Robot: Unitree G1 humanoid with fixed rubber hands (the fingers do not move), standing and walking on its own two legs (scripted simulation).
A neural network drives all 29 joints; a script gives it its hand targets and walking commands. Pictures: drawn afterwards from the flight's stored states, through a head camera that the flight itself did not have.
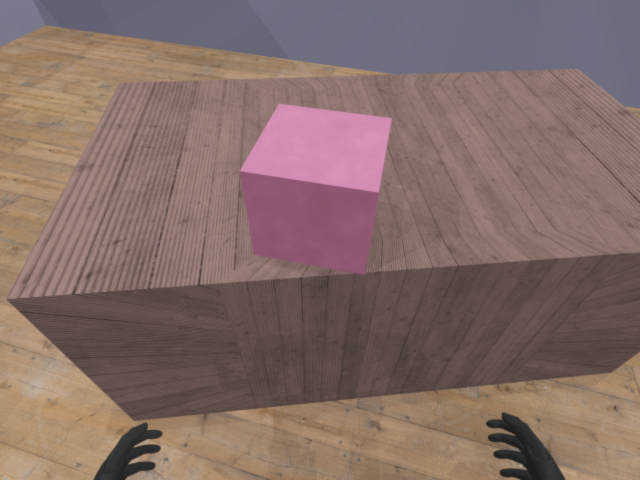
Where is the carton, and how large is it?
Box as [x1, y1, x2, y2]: [240, 104, 391, 274]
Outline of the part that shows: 278,104 240,170 254,254 364,274 391,118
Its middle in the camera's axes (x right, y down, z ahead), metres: +0.00 -0.09 +0.73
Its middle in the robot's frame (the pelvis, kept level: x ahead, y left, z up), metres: +0.61 +0.00 +0.00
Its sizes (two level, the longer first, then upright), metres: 0.215 0.212 0.201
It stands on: a pedestal, 0.65 m high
